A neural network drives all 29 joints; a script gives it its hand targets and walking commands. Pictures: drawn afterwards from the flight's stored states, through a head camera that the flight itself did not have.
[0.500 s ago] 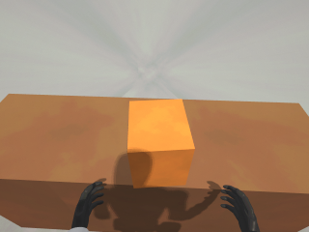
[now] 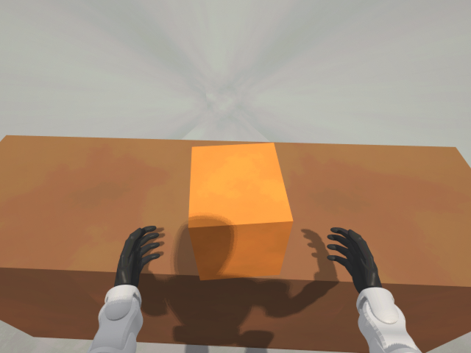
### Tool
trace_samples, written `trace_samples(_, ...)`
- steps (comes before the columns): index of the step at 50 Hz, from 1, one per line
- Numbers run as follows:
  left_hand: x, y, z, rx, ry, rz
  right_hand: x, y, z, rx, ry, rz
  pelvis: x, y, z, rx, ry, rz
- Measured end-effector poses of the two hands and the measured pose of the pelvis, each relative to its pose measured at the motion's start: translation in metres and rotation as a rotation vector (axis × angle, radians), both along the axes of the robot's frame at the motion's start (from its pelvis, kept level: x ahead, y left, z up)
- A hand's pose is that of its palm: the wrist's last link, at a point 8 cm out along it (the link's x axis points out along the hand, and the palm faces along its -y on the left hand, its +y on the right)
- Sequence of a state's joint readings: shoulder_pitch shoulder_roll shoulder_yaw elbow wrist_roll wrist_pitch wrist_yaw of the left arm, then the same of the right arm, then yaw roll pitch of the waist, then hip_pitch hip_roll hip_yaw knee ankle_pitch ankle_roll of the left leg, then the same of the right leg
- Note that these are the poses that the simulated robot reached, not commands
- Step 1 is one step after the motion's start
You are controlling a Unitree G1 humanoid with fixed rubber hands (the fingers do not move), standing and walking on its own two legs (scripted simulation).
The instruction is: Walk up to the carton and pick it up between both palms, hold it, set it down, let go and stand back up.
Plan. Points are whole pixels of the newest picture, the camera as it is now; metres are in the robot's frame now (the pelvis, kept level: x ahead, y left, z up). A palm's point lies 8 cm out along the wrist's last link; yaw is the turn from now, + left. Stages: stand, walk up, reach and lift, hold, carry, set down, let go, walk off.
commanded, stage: reach and lift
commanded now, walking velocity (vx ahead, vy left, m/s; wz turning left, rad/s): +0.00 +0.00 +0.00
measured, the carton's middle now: (236, 212) +0.42 +0.06 -0.03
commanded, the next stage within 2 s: none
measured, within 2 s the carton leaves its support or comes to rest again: neither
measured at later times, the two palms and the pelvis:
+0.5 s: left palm (136, 227) +0.33 +0.23 +0.03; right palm (352, 220) +0.37 -0.16 +0.04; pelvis -0.01 +0.01 +0.00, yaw +0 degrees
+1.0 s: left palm (139, 186) +0.39 +0.23 +0.07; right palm (346, 175) +0.44 -0.15 +0.08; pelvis -0.02 +0.01 -0.01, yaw +0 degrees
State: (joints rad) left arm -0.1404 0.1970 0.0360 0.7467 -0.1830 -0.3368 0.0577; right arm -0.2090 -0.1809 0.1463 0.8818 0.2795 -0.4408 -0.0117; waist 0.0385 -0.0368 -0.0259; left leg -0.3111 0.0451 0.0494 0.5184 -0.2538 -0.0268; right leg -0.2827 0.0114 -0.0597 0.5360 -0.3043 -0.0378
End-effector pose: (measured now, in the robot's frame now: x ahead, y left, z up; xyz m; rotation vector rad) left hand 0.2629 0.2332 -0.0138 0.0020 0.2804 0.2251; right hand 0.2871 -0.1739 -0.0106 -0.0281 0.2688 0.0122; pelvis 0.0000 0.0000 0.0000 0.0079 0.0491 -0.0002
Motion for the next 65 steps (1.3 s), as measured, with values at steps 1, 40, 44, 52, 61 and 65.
trace_samples(1, 0.004, 0.0, 0.002, -0.001, -0.002, -0.002, 0.004, 0.001, 0.003, 0.0, -0.004, 0.002, 0.0, 0.0, 0.0, 0.0, 0.005, 0.0)
trace_samples(40, 0.11, 0.001, 0.067, -0.008, -0.024, -0.007, 0.127, 0.028, 0.078, -0.005, 0.004, 0.0, -0.015, 0.006, -0.002, -0.028, 0.209, -0.003)
trace_samples(44, 0.12, 0.0, 0.077, -0.003, -0.034, -0.009, 0.138, 0.028, 0.087, -0.003, -0.005, -0.005, -0.016, 0.006, -0.004, -0.029, 0.234, -0.002)
trace_samples(52, 0.136, 0.002, 0.087, -0.008, -0.022, 0.002, 0.154, 0.028, 0.097, -0.004, 0.007, -0.011, -0.019, 0.005, -0.006, -0.025, 0.276, -0.006)
trace_samples(61, 0.14, 0.004, 0.072, 0.002, 0.0, -0.005, 0.161, 0.034, 0.086, -0.019, 0.021, 0.001, -0.02, 0.004, -0.009, -0.026, 0.328, -0.002)
trace_samples(65, 0.133, 0.003, 0.049, -0.013, 0.021, -0.006, 0.155, 0.036, 0.065, -0.032, 0.039, 0.001, -0.02, 0.004, -0.011, -0.025, 0.351, 0.001)
